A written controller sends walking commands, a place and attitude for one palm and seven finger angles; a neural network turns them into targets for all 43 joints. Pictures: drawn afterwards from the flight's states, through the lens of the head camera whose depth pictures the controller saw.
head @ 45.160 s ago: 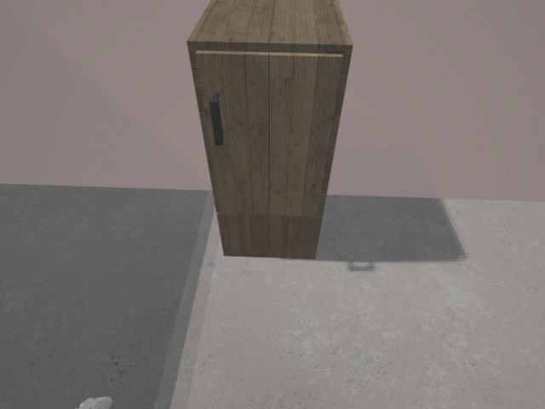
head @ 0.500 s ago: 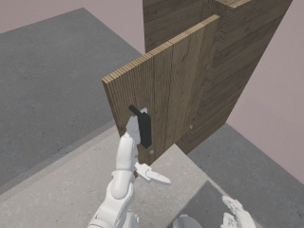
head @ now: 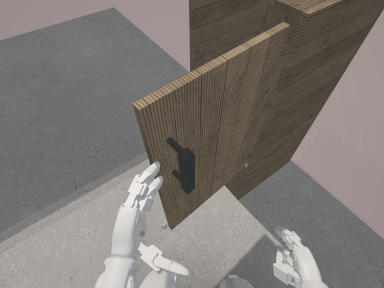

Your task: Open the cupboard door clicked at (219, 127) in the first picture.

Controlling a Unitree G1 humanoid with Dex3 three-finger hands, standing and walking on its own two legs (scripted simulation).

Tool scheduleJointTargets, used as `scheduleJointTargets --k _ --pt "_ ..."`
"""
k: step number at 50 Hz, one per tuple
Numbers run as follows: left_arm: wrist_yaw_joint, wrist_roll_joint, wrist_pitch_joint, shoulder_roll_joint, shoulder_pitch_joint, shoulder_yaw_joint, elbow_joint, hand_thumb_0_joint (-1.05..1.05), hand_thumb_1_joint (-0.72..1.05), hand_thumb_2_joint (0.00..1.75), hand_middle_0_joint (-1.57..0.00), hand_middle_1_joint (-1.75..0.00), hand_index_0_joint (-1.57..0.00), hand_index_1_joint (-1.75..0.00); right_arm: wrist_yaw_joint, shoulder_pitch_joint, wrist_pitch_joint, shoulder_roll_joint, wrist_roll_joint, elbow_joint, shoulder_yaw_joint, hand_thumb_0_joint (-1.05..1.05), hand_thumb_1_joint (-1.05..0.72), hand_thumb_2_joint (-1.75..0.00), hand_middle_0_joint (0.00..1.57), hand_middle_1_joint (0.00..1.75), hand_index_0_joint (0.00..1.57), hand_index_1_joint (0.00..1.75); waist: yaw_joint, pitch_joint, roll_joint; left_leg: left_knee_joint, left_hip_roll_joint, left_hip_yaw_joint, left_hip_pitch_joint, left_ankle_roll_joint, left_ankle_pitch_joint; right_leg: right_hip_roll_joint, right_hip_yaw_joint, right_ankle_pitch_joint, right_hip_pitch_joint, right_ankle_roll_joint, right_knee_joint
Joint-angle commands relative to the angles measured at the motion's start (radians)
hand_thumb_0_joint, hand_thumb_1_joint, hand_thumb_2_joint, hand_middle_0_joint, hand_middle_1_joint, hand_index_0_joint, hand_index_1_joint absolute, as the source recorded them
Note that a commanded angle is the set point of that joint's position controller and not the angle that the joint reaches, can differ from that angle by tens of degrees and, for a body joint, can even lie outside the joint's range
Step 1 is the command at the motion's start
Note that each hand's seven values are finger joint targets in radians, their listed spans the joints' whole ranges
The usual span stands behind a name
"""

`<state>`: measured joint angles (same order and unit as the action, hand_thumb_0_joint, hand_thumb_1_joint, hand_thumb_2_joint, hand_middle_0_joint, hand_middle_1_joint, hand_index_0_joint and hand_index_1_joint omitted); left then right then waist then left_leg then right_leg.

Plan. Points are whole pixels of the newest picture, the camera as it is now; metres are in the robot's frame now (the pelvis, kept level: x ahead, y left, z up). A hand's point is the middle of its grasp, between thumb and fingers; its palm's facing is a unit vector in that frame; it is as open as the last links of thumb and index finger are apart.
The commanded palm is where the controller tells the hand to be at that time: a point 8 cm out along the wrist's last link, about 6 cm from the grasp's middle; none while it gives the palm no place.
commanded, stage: slide the hand sideways off the handle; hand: left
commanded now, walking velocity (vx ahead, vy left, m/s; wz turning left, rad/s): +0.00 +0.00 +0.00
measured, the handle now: (180, 166) +0.35 +0.05 +0.06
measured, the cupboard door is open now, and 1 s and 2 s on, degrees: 95 95 95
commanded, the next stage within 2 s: draw the hand back to the body in 0.30 s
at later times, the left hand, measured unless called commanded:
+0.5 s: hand (139, 240) +0.20 +0.10 +0.06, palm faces -0.08 -1.00 +0.00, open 16.3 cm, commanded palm +0.18 +0.17 +0.07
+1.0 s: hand (69, 225) +0.20 +0.19 +0.14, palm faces +0.07 -0.98 -0.20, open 15.7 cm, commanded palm +0.17 +0.24 +0.16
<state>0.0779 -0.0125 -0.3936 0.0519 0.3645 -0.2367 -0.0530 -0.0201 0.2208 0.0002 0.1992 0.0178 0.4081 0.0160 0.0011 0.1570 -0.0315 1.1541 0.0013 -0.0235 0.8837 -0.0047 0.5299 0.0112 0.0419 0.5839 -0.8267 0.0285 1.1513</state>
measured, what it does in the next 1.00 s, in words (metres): stands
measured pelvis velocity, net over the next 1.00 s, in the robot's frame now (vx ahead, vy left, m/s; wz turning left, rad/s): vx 0.01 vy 0.02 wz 0.00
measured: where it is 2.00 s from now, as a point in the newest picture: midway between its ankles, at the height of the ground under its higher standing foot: outside the picture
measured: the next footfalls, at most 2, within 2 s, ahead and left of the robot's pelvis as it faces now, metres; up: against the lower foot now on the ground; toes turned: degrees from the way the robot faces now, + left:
none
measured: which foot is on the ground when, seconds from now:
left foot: down 0.00-1.00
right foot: down 0.00-1.00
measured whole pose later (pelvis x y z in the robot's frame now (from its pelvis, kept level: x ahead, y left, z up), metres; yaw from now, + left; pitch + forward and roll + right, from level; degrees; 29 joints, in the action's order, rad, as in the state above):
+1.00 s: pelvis +0.01 +0.02 +0.04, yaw +0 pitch +7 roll -2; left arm -0.02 -0.13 -0.14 0.28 0.57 0.06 -0.41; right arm 0.09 0.30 -0.06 0.23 -0.03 0.40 0.04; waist -0.02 0.15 -0.05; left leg 0.96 -0.01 -0.03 0.62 0.02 0.47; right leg 0.02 0.04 0.49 -0.54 0.00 0.91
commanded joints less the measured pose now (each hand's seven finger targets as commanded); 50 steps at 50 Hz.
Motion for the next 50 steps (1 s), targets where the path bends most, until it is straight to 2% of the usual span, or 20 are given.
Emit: scheduleJointTargets --k 1,4,9,15,20,23,25,26,27,29,32,34,38,41,45,46,47,48,49,50 --pt "-0.032 -0.016 -0.08 0.048 -0.03 0.068 -0.234 0.0 -0.5 0.3 -0.15 -0.3 -0.15 -0.3 0.014 -0.026 -0.053 0.102 -0.003 -0.148 -0.048 0.0 -0.9 -0.9 0.2 0.3 0.2 0.3 0.022 0.195 0.078 -0.11 0.018 0.0 -0.134 0.023 -0.241 -0.002 -0.026 -0.382 0.102 -0.002 -0.168" --pt "-0.067 -0.046 -0.09 0.062 0.007 0.089 -0.283 0.0 -0.5 0.3 -0.15 -0.3 -0.15 -0.3 0.022 -0.027 -0.061 0.103 -0.007 -0.156 -0.05 0.0 -0.9 -0.9 0.2 0.3 0.2 0.3 0.013 0.237 0.063 -0.097 0.021 0.004 -0.136 0.024 -0.263 -0.003 -0.033 -0.416 0.128 -0.004 -0.159" --pt "-0.12 -0.089 -0.094 0.074 0.061 0.098 -0.331 0.0 -0.5 0.3 -0.15 -0.3 -0.15 -0.3 0.031 -0.022 -0.077 0.108 -0.016 -0.156 -0.05 0.0 -0.9 -0.9 0.2 0.3 0.2 0.3 0.024 0.232 0.038 -0.087 0.02 0.0 -0.131 0.026 -0.263 -0.001 -0.034 -0.424 0.116 -0.01 -0.158" --pt "-0.162 -0.11 -0.074 0.103 0.09 0.134 -0.298 0.0 -0.5 0.3 -0.15 -0.3 -0.15 -0.3 0.044 -0.019 -0.087 0.116 -0.018 -0.157 -0.054 0.0 -0.9 -0.9 0.2 0.3 0.2 0.3 0.036 0.174 0.089 -0.064 0.02 -0.004 -0.061 0.025 -0.196 -0.008 -0.052 -0.348 0.083 -0.022 -0.174" --pt "-0.15 -0.114 -0.084 0.109 0.049 0.141 -0.343 0.0 -0.5 0.3 -0.15 -0.3 -0.15 -0.3 0.05 -0.022 -0.104 0.117 -0.018 -0.162 -0.053 0.0 -0.9 -0.9 0.2 0.3 0.2 0.3 0.025 0.193 0.042 -0.066 0.019 -0.007 -0.076 0.025 -0.185 0.001 -0.037 -0.274 0.052 -0.007 -0.157" --pt "-0.132 -0.123 -0.074 0.181 0.085 0.2 -0.464 0.0 -0.5 0.3 -0.15 -0.3 -0.15 -0.3 0.055 -0.017 -0.101 0.116 -0.023 -0.184 -0.055 0.0 -0.9 -0.9 0.2 0.3 0.2 0.3 -0.004 0.269 -0.001 -0.104 0.02 0.0 -0.145 0.029 -0.223 0.005 -0.038 -0.307 0.123 -0.004 -0.176" --pt "-0.121 -0.126 -0.047 0.194 0.095 0.212 -0.486 0.0 -0.5 0.3 -0.15 -0.3 -0.15 -0.3 0.057 -0.009 -0.096 0.113 -0.031 -0.189 -0.05 0.0 -0.9 -0.9 0.2 0.3 0.2 0.3 0.0 0.245 -0.011 -0.135 0.02 0.002 -0.171 0.03 -0.218 0.009 -0.032 -0.299 0.142 -0.007 -0.202" --pt "-0.119 -0.128 -0.027 0.197 0.094 0.218 -0.476 0.0 -0.5 0.3 -0.15 -0.3 -0.15 -0.3 0.06 -0.004 -0.093 0.115 -0.034 -0.188 -0.047 0.0 -0.9 -0.9 0.2 0.3 0.2 0.3 0.011 0.216 0.012 -0.146 0.019 0.001 -0.173 0.032 -0.207 0.012 -0.03 -0.29 0.143 -0.011 -0.223" --pt "-0.119 -0.132 -0.006 0.21 0.114 0.243 -0.46 0.0 -0.5 0.3 -0.15 -0.3 -0.15 -0.3 0.064 -0.004 -0.089 0.117 -0.037 -0.186 -0.049 0.0 -0.9 -0.9 0.2 0.3 0.2 0.3 0.005 0.21 0.032 -0.159 0.018 -0.002 -0.172 0.032 -0.208 0.014 -0.031 -0.284 0.167 -0.011 -0.24" --pt "-0.134 -0.144 0.038 0.18 0.145 0.229 -0.413 0.0 -0.5 0.3 -0.15 -0.3 -0.15 -0.3 0.069 -0.005 -0.085 0.117 -0.045 -0.186 -0.042 0.0 -0.9 -0.9 0.2 0.3 0.2 0.3 0.016 0.136 0.064 -0.184 0.017 0.001 -0.168 0.03 -0.171 0.012 -0.031 -0.244 0.165 -0.019 -0.281" --pt "-0.169 -0.174 0.093 0.188 0.164 0.252 -0.375 0.0 -0.5 0.3 -0.15 -0.3 -0.15 -0.3 0.078 -0.016 -0.087 0.128 -0.051 -0.187 -0.035 0.0 -0.9 -0.9 0.2 0.3 0.2 0.3 0.021 0.064 0.094 -0.209 0.017 0.0 -0.161 0.031 -0.133 0.008 -0.044 -0.171 0.18 -0.024 -0.342" --pt "-0.19 -0.185 0.102 0.202 0.134 0.256 -0.423 0.0 -0.5 0.3 -0.15 -0.3 -0.15 -0.3 0.084 -0.013 -0.097 0.133 -0.052 -0.192 -0.031 0.0 -0.9 -0.9 0.2 0.3 0.2 0.3 0.024 0.064 0.065 -0.227 0.017 -0.001 -0.197 0.033 -0.139 0.005 -0.038 -0.18 0.182 -0.025 -0.354" --pt "-0.211 -0.213 0.082 0.267 0.135 0.337 -0.502 0.0 -0.5 0.3 -0.15 -0.3 -0.15 -0.3 0.093 -0.012 -0.117 0.132 -0.052 -0.19 -0.029 0.0 -0.9 -0.9 0.2 0.3 0.2 0.3 0.002 0.095 0.023 -0.263 0.014 -0.006 -0.265 0.033 -0.201 0.016 -0.013 -0.261 0.228 -0.017 -0.343" --pt "-0.221 -0.237 0.066 0.277 0.13 0.361 -0.544 0.0 -0.47 0.32 -0.15 -0.3 -0.15 -0.3 0.091 -0.003 -0.133 0.129 -0.057 -0.181 -0.025 0.0 -0.9 -0.9 0.2 0.3 0.2 0.3 0.0 0.09 -0.037 -0.293 0.011 -0.016 -0.312 0.026 -0.223 0.026 0.013 -0.285 0.23 -0.011 -0.337" --pt "-0.239 -0.247 0.103 0.279 0.148 0.375 -0.534 0.0 -0.32 0.37 -0.16 -0.3 -0.16 -0.3 0.088 -0.001 -0.143 0.134 -0.065 -0.169 -0.024 0.0 -0.9 -0.9 0.2 0.3 0.2 0.3 0.003 0.06 -0.062 -0.327 0.004 -0.024 -0.34 0.022 -0.232 0.028 0.028 -0.292 0.242 -0.011 -0.353" --pt "-0.116 -0.103 0.166 0.404 0.166 0.395 -0.58 0.0 -0.29 0.39 -0.16 -0.3 -0.16 -0.3 0.115 -0.008 -0.121 0.125 -0.056 -0.18 -0.029 0.0 -0.9 -0.9 0.2 0.3 0.2 0.3 -0.054 0.075 -0.055 -0.384 -0.011 -0.014 -0.371 0.024 -0.237 0.001 -0.035 -0.29 0.271 0.003 -0.419" --pt "-0.057 -0.088 0.207 0.346 0.192 0.374 -0.585 0.0 -0.26 0.4 -0.16 -0.3 -0.16 -0.3 0.123 -0.005 -0.115 0.116 -0.049 -0.183 -0.021 0.0 -0.9 -0.9 0.2 0.3 0.2 0.3 -0.03 0.038 -0.04 -0.397 -0.007 -0.012 -0.381 0.027 -0.225 0.0 -0.027 -0.274 0.276 0.0 -0.447" --pt "-0.036 -0.08 0.232 0.298 0.204 0.338 -0.594 0.0 -0.22 0.42 -0.16 -0.3 -0.16 -0.3 0.126 -0.003 -0.11 0.114 -0.05 -0.185 -0.018 0.0 -0.9 -0.9 0.2 0.3 0.2 0.3 -0.02 0.02 -0.011 -0.401 -0.01 -0.016 -0.387 0.027 -0.233 -0.003 -0.017 -0.281 0.269 -0.003 -0.444" --pt "-0.02 -0.066 0.258 0.268 0.226 0.31 -0.581 0.0 -0.18 0.43 -0.16 -0.3 -0.16 -0.3 0.126 0.001 -0.102 0.11 -0.051 -0.176 -0.016 0.0 -0.9 -0.9 0.2 0.3 0.2 0.3 -0.017 -0.002 -0.054 -0.41 -0.015 -0.012 -0.404 0.027 -0.247 -0.004 -0.014 -0.291 0.279 -0.005 -0.449" --pt "-0.002 -0.053 0.271 0.301 0.199 0.333 -0.599 0.0 -0.15 0.45 -0.16 -0.3 -0.16 -0.3 0.128 0.002 -0.095 0.116 -0.051 -0.17 -0.014 0.0 -0.9 -0.9 0.2 0.3 0.2 0.3 -0.018 0.003 -0.035 -0.422 -0.018 -0.017 -0.422 0.026 -0.264 -0.004 -0.006 -0.302 0.296 -0.005 -0.455"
